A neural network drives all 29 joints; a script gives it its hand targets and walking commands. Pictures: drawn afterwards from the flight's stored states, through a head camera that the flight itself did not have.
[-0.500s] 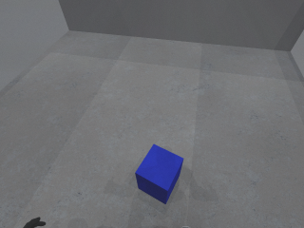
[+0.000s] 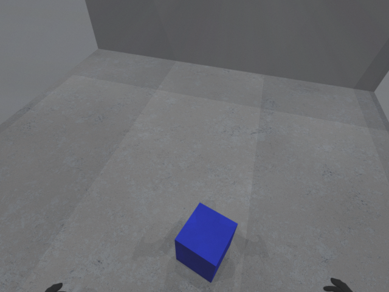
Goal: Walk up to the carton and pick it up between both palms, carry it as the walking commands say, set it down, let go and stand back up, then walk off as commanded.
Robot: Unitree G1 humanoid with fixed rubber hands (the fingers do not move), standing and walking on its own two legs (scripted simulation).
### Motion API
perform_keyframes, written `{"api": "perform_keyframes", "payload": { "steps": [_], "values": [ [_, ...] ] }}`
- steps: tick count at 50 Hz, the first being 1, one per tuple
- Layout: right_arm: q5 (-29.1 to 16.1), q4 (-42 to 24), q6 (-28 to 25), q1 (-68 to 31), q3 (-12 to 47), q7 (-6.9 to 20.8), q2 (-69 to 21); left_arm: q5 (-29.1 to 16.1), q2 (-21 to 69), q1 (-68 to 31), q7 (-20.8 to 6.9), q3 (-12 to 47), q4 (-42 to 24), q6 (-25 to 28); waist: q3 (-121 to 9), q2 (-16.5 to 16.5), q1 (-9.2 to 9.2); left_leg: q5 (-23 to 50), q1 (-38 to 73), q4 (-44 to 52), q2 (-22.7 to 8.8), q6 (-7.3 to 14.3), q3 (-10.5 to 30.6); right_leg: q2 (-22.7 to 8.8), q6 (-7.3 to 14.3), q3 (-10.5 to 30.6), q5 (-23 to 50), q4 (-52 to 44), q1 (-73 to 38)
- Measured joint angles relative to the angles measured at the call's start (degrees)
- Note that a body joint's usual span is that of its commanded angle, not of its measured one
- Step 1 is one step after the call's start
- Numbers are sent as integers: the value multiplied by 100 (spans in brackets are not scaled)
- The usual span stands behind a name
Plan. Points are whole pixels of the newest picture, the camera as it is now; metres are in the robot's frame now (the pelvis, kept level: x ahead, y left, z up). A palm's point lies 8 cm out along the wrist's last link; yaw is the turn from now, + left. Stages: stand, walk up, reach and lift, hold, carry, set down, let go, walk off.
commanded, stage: walk up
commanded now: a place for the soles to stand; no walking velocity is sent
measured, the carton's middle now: (205, 242) +0.49 -0.05 -0.65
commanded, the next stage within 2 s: none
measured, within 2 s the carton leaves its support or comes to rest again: neither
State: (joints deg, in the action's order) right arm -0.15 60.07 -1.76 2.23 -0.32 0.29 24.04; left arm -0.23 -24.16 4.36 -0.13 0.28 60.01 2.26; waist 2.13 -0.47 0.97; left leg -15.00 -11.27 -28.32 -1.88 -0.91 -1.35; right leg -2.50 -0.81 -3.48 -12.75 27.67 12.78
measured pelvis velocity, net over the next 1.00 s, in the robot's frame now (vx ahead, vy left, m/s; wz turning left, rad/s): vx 0.09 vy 0.17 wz -0.38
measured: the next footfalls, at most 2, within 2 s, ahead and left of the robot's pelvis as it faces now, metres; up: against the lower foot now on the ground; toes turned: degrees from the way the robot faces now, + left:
left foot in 0.44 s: +0.18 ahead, +0.26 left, +0.00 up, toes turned -25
right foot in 0.70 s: +0.12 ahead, +0.02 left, +0.00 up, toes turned -16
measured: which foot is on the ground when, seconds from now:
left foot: down 0.00-0.16, up 0.18-0.42, down 0.44-1.00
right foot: down 0.00-0.46, up 0.48-0.68, down 0.70-0.90, up 0.92-1.00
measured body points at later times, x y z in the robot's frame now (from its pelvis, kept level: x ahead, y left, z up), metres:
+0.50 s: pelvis +0.02 +0.11 -0.04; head +0.05 +0.08 +0.41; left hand +0.10 +0.51 -0.08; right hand +0.12 -0.27 -0.12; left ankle +0.08 +0.24 -0.74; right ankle +0.02 -0.10 -0.72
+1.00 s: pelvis +0.09 +0.17 -0.02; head +0.11 +0.16 +0.42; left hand +0.34 +0.43 -0.11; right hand +0.07 -0.20 -0.10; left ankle +0.13 +0.27 -0.74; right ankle +0.06 +0.03 -0.70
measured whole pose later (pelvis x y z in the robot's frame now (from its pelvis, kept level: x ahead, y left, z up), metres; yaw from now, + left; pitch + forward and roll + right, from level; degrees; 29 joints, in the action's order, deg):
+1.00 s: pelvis +0.09 +0.17 -0.02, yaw -22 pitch -2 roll -1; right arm 0.7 44.7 -2.4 11.4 -3.1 -0.6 26.7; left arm -0.2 -26.8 9.4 0.7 -2.5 44.9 0.5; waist 5.4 0.2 -1.0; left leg -23.0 -18.6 -43.5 -3.6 0.5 -4.1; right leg 3.0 0.9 4.1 -28.9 56.7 26.5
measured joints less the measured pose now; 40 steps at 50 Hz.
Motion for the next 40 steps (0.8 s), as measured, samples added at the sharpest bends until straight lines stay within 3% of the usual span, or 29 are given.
{"api": "perform_keyframes", "payload": {
  "steps": [8, 11, 13, 16, 22, 24, 26, 28, 33, 35, 37, 40],
  "values": [
    [116, 265, 120, -177, -58, 85, -55, 22, 24, -69, 40, -11, 325, 12, 2, 51, -3, 183, 292, 534, 1, 34, -62, 18, -6, 28, 339, -654, -327],
    [329, -465, 389, -204, -345, 328, 163, 89, -48, 496, 269, -247, -1, 174, 57, 255, -61, -798, -404, -969, 64, 173, 170, 75, 42, 197, 217, -336, -41],
    [387, -891, 500, -191, -506, 453, 308, 111, -184, 881, 394, -372, -124, 237, 131, 379, -64, -850, -927, -1979, 40, 183, 379, 103, 60, 334, 137, -155, 108],
    [402, -1286, 611, -72, -709, 587, 479, 166, -436, 1297, 495, -481, -274, 281, 247, 495, -1, -945, -1370, -2471, -144, 111, 518, 68, 0, 527, 19, 114, 277],
    [395, -1811, 672, 298, -895, 680, 671, 254, -883, 1721, 582, -562, -692, 268, 307, 473, 55, -1048, -1309, -1638, -232, 193, 405, -257, -52, 985, -595, 1214, 883],
    [434, -1919, 597, 466, -890, 611, 639, 224, -949, 1677, 636, -561, -791, 198, 353, 363, 5, -508, -1334, -1720, -101, 31, 218, -306, 178, 1168, -1189, 2058, 1231],
    [414, -1937, 539, 600, -792, 531, 512, 148, -876, 1555, 684, -504, -838, 153, 367, 317, -75, -611, -1298, -1866, -90, 12, 49, -148, 239, 1018, -1581, 3056, 1620],
    [367, -1914, 480, 735, -659, 439, 373, 95, -777, 1447, 612, -446, -890, 165, 340, 279, -190, -701, -1144, -1740, -104, 116, -92, -44, 229, 632, -1631, 3454, 1813],
    [241, -1797, 352, 1092, -462, 306, 289, 97, -545, 1253, 270, -376, -1115, 189, 280, 330, -383, -729, -817, -1478, -231, 136, -367, 282, 143, -68, -1373, 2181, 1326],
    [179, -1769, 331, 1210, -421, 261, 323, 141, -496, 1199, 204, -384, -1265, 213, 243, 343, -357, -899, -832, -1668, -293, 87, -466, 441, 255, -14, -805, 1345, 970],
    [108, -1700, 346, 1195, -394, 197, 317, 178, -415, 1084, 175, -378, -1411, 225, 305, 358, -299, -1288, -942, -2064, -186, 92, -262, 499, 392, 90, -510, 1477, 1025],
    [55, -1640, 302, 1099, -355, 83, 286, 131, -337, 946, 165, -326, -1580, 196, 338, 306, -210, -1710, -1097, -2433, -12, 180, 16, 490, 377, 296, -600, 1545, 998]
  ]
}}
